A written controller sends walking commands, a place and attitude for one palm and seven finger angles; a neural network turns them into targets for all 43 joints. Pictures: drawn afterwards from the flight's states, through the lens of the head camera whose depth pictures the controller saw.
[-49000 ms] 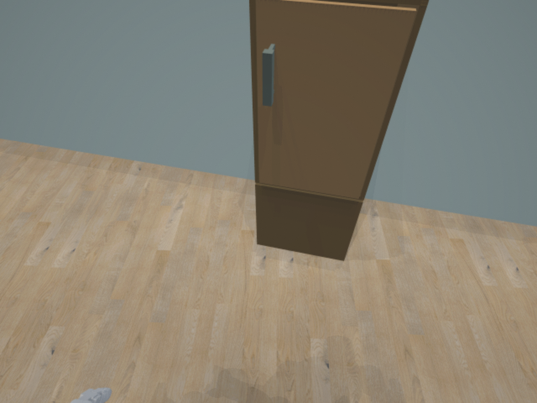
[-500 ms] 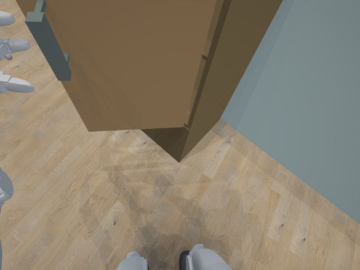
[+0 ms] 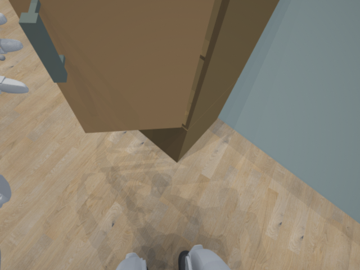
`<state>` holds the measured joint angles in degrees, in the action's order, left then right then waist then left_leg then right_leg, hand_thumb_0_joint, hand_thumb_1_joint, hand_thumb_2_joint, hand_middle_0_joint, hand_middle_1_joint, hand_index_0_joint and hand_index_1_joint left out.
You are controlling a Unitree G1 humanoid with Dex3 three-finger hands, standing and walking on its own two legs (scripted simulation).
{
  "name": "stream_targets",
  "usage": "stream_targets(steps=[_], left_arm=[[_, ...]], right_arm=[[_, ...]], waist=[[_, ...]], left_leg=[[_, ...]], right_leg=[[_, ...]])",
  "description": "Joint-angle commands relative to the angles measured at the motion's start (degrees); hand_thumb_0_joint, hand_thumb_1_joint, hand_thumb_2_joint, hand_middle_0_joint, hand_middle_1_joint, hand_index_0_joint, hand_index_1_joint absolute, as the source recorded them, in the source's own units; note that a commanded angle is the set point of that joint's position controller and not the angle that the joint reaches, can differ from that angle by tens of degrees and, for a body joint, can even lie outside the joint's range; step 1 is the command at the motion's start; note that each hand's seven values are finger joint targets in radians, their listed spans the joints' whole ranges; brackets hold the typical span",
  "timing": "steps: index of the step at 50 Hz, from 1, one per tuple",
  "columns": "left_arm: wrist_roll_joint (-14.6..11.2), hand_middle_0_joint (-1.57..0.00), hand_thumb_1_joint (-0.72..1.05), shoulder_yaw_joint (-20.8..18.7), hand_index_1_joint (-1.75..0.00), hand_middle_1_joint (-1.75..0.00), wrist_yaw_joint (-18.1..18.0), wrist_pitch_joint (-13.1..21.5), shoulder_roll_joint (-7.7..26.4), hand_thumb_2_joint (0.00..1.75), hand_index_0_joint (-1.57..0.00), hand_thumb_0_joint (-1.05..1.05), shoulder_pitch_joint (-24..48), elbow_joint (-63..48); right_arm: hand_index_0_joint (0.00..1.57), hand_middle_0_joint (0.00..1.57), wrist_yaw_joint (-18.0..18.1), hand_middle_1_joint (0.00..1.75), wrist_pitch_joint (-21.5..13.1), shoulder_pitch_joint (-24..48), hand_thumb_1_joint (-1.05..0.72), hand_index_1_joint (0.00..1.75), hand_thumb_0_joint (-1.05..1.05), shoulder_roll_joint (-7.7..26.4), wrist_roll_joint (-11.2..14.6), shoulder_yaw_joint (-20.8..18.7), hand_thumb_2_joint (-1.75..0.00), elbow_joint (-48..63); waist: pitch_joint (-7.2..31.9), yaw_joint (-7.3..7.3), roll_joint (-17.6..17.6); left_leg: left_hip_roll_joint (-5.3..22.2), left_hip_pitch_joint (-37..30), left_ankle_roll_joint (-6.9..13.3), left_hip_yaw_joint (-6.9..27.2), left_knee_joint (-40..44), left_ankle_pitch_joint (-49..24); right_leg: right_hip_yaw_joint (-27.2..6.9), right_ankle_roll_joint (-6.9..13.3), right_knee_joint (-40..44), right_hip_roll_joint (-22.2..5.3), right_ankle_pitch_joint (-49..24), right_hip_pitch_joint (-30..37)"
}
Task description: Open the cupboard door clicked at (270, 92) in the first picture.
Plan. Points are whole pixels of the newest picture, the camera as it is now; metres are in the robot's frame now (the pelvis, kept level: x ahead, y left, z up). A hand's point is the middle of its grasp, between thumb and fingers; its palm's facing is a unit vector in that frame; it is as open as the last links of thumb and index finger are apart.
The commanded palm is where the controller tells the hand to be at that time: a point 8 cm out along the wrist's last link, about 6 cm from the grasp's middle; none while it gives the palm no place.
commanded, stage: move the hooked fingers beside the handle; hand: left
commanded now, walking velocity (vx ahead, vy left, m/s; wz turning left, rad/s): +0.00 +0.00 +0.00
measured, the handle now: (48, 44) +0.55 +0.21 +0.12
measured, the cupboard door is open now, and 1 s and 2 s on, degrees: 48 48 47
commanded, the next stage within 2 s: slide the fingers in behind the handle in 0.34 s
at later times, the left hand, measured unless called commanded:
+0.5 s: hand (7, 59) +0.49 +0.27 +0.14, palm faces +0.02 -1.00 -0.02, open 14.0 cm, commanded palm +0.48 +0.31 +0.12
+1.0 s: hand (24, 59) +0.50 +0.24 +0.13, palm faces +0.00 -1.00 +0.00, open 14.0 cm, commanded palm +0.48 +0.28 +0.12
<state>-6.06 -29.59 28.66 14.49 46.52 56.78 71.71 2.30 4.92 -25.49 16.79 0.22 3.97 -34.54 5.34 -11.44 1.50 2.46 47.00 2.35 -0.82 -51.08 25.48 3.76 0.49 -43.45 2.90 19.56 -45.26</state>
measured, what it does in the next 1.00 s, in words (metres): stands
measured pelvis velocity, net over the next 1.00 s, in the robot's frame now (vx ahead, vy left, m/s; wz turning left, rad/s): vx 0.00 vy -0.01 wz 0.01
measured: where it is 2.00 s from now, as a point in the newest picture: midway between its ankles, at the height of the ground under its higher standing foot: outside the picture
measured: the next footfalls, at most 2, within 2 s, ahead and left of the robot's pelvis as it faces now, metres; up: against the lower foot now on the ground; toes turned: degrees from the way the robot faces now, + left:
none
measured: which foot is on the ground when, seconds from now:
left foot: down 0.00-1.00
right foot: down 0.00-1.00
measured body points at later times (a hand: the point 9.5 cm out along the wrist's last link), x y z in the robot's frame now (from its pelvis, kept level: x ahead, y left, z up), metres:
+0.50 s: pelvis -0.01 -0.01 +0.00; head +0.11 +0.01 +0.43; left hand +0.49 +0.32 +0.14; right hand +0.00 -0.29 -0.10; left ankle -0.02 +0.08 -0.70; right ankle +0.00 -0.12 -0.70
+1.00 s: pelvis +0.00 -0.01 +0.00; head +0.11 +0.01 +0.44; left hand +0.50 +0.30 +0.13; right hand -0.02 -0.28 -0.10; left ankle -0.02 +0.08 -0.70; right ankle +0.00 -0.12 -0.70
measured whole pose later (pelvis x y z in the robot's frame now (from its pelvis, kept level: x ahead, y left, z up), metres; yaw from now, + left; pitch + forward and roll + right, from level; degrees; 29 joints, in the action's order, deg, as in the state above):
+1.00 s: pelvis +0.00 -0.01 +0.00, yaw +1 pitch +20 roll -3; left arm -7.0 -26.1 25.2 14.8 41.3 55.8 71.0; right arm 2.1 4.1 -25.7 16.7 0.5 3.4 -35.6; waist 5.3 -10.8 1.9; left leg 2.3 44.4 1.8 -0.7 -49.5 24.7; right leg 3.7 1.2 -43.1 2.9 19.5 -43.2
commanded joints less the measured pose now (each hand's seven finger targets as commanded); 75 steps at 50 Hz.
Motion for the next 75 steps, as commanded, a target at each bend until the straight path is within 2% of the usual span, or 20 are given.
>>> stream_targets(steps=[1,8,9,12,18,21,23,29,30,33,36,38,49,53,58,61,64,69,70,75], left_arm=[[-2.20,-0.30,-0.50,-1.44,-1.20,-1.20,-0.14,4.33,16.90,0.30,-0.30,0.00,22.85,-15.68],[-2.83,-0.30,-0.50,-0.05,-1.20,-1.20,-0.51,2.47,13.11,0.30,-0.30,0.00,17.70,-14.05],[-3.11,-0.30,-0.50,0.50,-1.20,-1.20,-0.65,2.63,12.55,0.30,-0.30,0.00,19.24,-14.51],[-2.97,-0.30,-0.50,-1.50,-1.20,-1.20,-1.14,3.44,15.26,0.30,-0.30,0.00,20.57,-13.31],[-1.40,-0.30,-0.50,0.62,-1.20,-1.20,-1.85,5.07,14.89,0.30,-0.30,0.00,24.63,-12.84],[-1.97,-0.30,-0.50,1.50,-1.20,-1.20,-1.37,5.40,13.70,0.30,-0.30,0.00,25.87,-13.69],[-2.27,-0.30,-0.50,1.07,-1.20,-1.20,-0.78,4.19,14.39,0.30,-0.30,0.00,24.82,-10.24],[-1.25,-0.30,-0.50,0.90,-1.20,-1.20,-1.35,3.33,15.74,0.30,-0.30,0.00,25.82,-12.13],[-1.74,-0.30,-0.50,1.50,-1.20,-1.20,-1.56,3.72,14.21,0.30,-0.30,0.00,25.38,-12.76],[-2.08,-0.30,-0.50,-0.86,-1.20,-1.20,-1.96,3.64,16.83,0.30,-0.30,0.00,25.49,-11.65],[-1.74,-0.30,-0.50,-0.25,-1.20,-1.20,-2.13,4.01,15.88,0.30,-0.30,0.00,25.05,-12.84],[-1.42,-0.30,-0.50,-1.00,-1.20,-1.20,-2.60,4.00,16.47,0.30,-0.30,0.00,23.40,-13.10],[-2.20,-0.30,-0.50,3.09,-1.20,-1.20,-3.91,3.73,9.17,0.30,-0.30,0.00,24.44,-13.10],[-2.07,-0.30,-0.50,2.91,-1.20,-1.20,-5.19,4.66,8.30,0.30,-0.30,0.00,23.69,-15.17],[-2.81,-0.30,-0.50,5.81,-1.20,-1.20,-6.32,4.86,2.25,0.30,-0.30,0.00,23.27,-17.66],[-3.22,-0.30,-0.50,3.27,-1.20,-1.20,-7.54,4.54,3.96,0.30,-0.30,0.00,22.61,-18.05],[-2.13,-0.30,-0.50,3.92,-1.20,-1.20,-9.23,3.64,3.39,0.30,-0.30,0.00,22.54,-15.12],[-0.14,-0.30,-0.50,4.96,-1.20,-1.20,-11.38,5.12,3.07,0.30,-0.30,0.00,24.18,-15.39],[-0.38,-0.30,-0.50,4.62,-1.20,-1.20,-11.44,5.62,2.97,0.30,-0.30,0.00,24.76,-16.14],[-1.99,-0.30,-0.50,6.74,-1.20,-1.20,-9.94,6.17,-1.03,0.30,-0.30,0.00,24.90,-18.12]], right_arm=[[0.20,0.20,0.28,0.30,-0.22,-10.16,-0.90,0.30,0.00,11.71,0.06,-4.60,-0.90,1.95],[0.20,0.20,0.00,0.30,0.09,-9.08,-0.90,0.30,0.00,11.45,0.23,-4.82,-0.90,2.90],[0.20,0.20,-0.02,0.30,0.03,-9.00,-0.90,0.30,0.00,11.50,0.24,-4.82,-0.90,2.69],[0.20,0.20,0.27,0.30,0.02,-8.72,-0.90,0.30,0.00,11.61,0.34,-4.75,-0.90,2.51],[0.20,0.20,0.79,0.30,-0.74,-8.00,-0.90,0.30,0.00,11.35,0.40,-4.35,-0.90,1.99],[0.20,0.20,1.01,0.30,-1.19,-8.11,-0.90,0.30,0.00,11.31,0.43,-4.42,-0.90,1.77],[0.20,0.20,1.17,0.30,-1.28,-8.22,-0.90,0.30,0.00,11.52,0.54,-4.08,-0.90,1.62],[0.20,0.20,1.26,0.30,-1.70,-8.54,-0.90,0.30,0.00,11.41,0.40,-4.05,-0.90,1.81],[0.20,0.20,1.14,0.30,-1.75,-8.77,-0.90,0.30,0.00,11.28,0.35,-4.12,-0.90,2.05],[0.20,0.20,1.15,0.30,-1.63,-8.89,-0.90,0.30,0.00,11.57,0.50,-4.13,-0.90,1.96],[0.20,0.20,0.91,0.30,-1.80,-8.87,-0.90,0.30,0.00,11.24,0.43,-4.28,-0.90,1.91],[0.20,0.20,0.75,0.30,-1.62,-9.03,-0.90,0.30,0.00,11.29,0.31,-4.32,-0.90,2.09],[0.20,0.20,0.43,0.30,-1.82,-9.06,-0.90,0.30,0.00,11.04,0.22,-4.66,-0.90,1.31],[0.20,0.20,0.19,0.30,-2.10,-9.25,-0.90,0.30,0.00,10.85,-0.08,-4.97,-0.90,1.12],[0.20,0.20,-0.37,0.30,-2.30,-9.03,-0.90,0.30,0.00,10.46,-0.15,-5.56,-0.90,0.59],[0.20,0.20,-0.65,0.30,-2.20,-8.97,-0.90,0.30,0.00,10.45,-0.24,-5.64,-0.90,0.58],[0.20,0.20,-0.70,0.30,-2.13,-8.27,-0.90,0.30,0.00,10.15,-0.16,-5.29,-0.90,1.05],[0.20,0.20,-0.83,0.30,-2.50,-7.87,-0.90,0.30,0.00,9.81,-0.28,-5.20,-0.90,1.33],[0.20,0.20,-0.78,0.30,-2.59,-8.31,-0.90,0.30,0.00,9.86,-0.42,-5.26,-0.90,1.48],[0.20,0.20,-0.86,0.30,-3.05,-8.17,-0.90,0.30,0.00,9.59,-0.20,-5.58,-0.90,1.17]], waist=[[29.40,1.65,14.88],[25.22,2.14,10.90],[24.59,1.26,8.89],[23.48,1.33,7.63],[22.78,0.40,10.16],[26.20,0.08,11.12],[24.51,-0.18,7.62],[25.23,0.62,10.24],[25.77,0.38,9.94],[25.39,0.42,6.60],[27.28,0.94,10.72],[26.92,1.48,9.91],[23.09,0.05,9.14],[25.69,0.72,9.86],[26.74,0.65,11.36],[27.65,1.42,8.65],[22.46,1.12,5.52],[22.45,0.88,7.56],[23.56,0.63,5.76],[27.81,0.88,8.93]], left_leg=[[0.48,-28.35,-2.78,5.64,3.64,-40.25],[0.08,-25.15,-1.86,4.79,4.63,-36.87],[0.09,-24.12,-1.53,4.60,4.81,-35.06],[-0.39,-21.39,-1.02,4.27,4.95,-31.53],[-0.62,-20.72,-0.93,4.39,4.84,-26.65],[-0.51,-23.19,-1.14,4.65,4.67,-28.16],[-0.68,-19.40,-0.52,4.15,4.62,-25.85],[-0.81,-18.78,-0.46,3.92,4.80,-25.37],[-0.88,-19.77,-0.43,3.96,4.80,-26.37],[-0.88,-16.19,-0.06,3.59,4.88,-24.01],[-1.00,-18.30,-0.28,3.22,4.92,-25.34],[-0.86,-18.38,-0.35,3.27,5.04,-25.97],[-0.67,-20.65,-0.54,3.94,5.86,-25.42],[-0.38,-24.07,-1.02,4.43,5.50,-29.72],[0.19,-29.14,-2.06,5.51,5.18,-35.92],[0.09,-28.10,-1.94,5.37,5.18,-36.80],[-0.62,-21.99,-1.07,4.46,6.19,-30.65],[-0.85,-21.73,-1.08,4.03,5.98,-27.75],[-0.89,-21.88,-0.81,4.13,5.73,-28.50],[-0.72,-26.10,-1.29,4.34,5.32,-31.91]], right_leg=[[-0.86,0.57,1.83,1.51,-21.39,8.40],[-0.86,0.36,2.61,1.28,-21.39,9.97],[-0.95,0.22,2.74,1.29,-21.65,10.54],[-1.59,0.30,2.54,1.11,-21.60,11.98],[-2.22,0.34,2.65,0.72,-18.03,10.14],[-2.17,0.32,2.38,0.65,-18.72,10.43],[-2.44,0.13,2.65,0.61,-19.07,12.17],[-2.72,0.21,2.72,0.39,-18.99,12.68],[-2.56,0.38,2.62,0.62,-19.46,12.46],[-3.07,-0.02,2.75,0.49,-19.95,15.24],[-3.25,0.22,2.69,0.38,-20.79,15.27],[-2.98,0.18,2.72,0.55,-20.97,15.35],[-2.08,0.32,3.44,0.70,-18.02,11.19],[-1.79,0.43,2.94,0.71,-19.76,10.86],[-1.03,0.47,2.74,0.88,-20.00,8.31],[-1.02,0.49,2.45,0.90,-21.85,10.79],[-1.31,0.36,2.69,0.57,-21.42,12.72],[-1.93,0.42,2.50,0.36,-19.71,11.82],[-1.93,0.48,2.23,0.45,-20.65,12.79],[-1.89,0.66,2.14,0.48,-22.12,13.00]])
